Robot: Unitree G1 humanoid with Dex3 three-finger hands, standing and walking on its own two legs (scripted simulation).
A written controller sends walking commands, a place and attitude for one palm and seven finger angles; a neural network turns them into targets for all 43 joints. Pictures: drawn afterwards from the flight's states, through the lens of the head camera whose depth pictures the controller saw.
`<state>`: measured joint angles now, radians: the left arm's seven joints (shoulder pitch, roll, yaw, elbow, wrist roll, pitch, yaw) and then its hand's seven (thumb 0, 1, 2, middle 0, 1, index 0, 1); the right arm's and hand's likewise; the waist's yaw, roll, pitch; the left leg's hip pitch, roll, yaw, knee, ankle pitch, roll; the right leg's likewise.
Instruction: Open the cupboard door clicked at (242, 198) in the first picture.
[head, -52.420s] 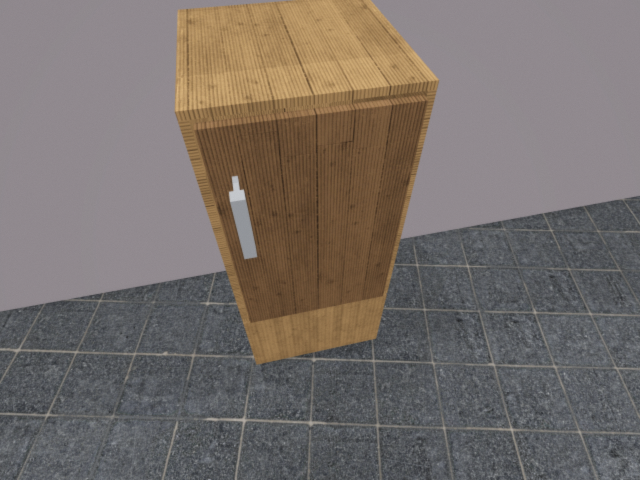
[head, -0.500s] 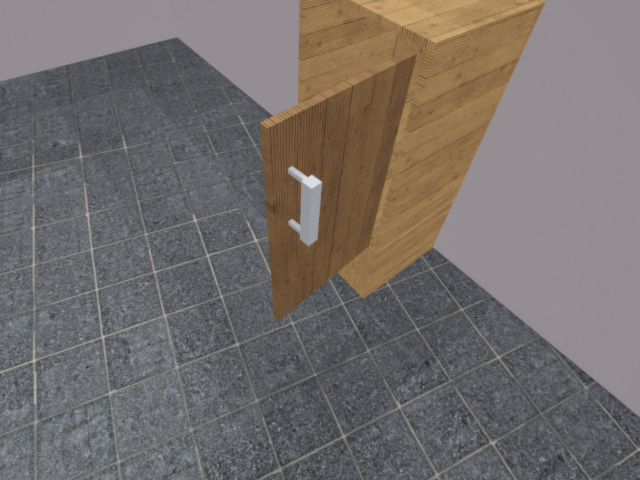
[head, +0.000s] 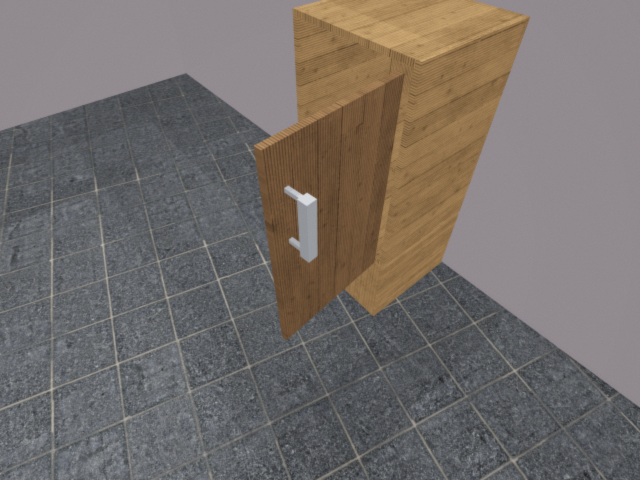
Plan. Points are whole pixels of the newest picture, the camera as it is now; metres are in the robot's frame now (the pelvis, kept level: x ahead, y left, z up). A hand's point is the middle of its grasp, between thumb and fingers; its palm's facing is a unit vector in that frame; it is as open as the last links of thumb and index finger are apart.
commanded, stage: let the arm hang, fingers relaxed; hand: left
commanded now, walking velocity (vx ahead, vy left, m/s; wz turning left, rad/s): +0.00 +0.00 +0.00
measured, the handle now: (299, 224) +0.55 +0.07 -0.03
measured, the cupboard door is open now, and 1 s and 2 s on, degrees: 96 96 96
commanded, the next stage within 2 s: look to check the result in 0.22 s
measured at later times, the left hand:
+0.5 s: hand out of the picture -0.03 +0.16 -0.17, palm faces +0.05 -0.98 -0.19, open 7.3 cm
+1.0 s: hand out of the picture +0.00 +0.16 -0.17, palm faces +0.04 -0.98 -0.19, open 7.3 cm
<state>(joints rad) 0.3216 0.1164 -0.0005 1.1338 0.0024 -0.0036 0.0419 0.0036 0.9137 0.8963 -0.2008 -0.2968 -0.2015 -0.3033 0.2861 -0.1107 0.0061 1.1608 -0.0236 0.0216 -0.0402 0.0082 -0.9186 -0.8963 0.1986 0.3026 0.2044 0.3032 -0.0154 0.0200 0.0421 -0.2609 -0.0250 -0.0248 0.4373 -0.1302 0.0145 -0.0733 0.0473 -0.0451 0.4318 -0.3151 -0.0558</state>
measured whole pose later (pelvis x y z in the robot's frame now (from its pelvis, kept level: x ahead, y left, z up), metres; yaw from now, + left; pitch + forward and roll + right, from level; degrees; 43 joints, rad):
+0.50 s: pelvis +0.01 -0.01 +0.00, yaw +0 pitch -2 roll +0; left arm 0.34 0.12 0.01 1.15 0.00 -0.01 0.04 0.00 0.91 0.90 -0.20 -0.30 -0.20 -0.30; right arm 0.26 -0.13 0.00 1.15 -0.02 0.01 -0.05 0.00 -0.91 -0.90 0.20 0.30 0.20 0.30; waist -0.01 0.01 0.06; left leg -0.25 -0.02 -0.03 0.43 -0.14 0.01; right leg -0.05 0.05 -0.05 0.40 -0.32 -0.06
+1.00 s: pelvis +0.02 -0.01 +0.00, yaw +0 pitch -3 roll +0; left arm 0.31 0.13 0.00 1.13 0.00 -0.01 0.04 0.00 0.91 0.90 -0.20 -0.30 -0.20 -0.30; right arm 0.25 -0.14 0.00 1.15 -0.02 0.01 -0.05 0.00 -0.91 -0.90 0.20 0.30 0.20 0.30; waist -0.01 0.00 0.06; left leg -0.23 -0.02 -0.02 0.43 -0.15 0.01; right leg -0.03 0.05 -0.04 0.38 -0.31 -0.06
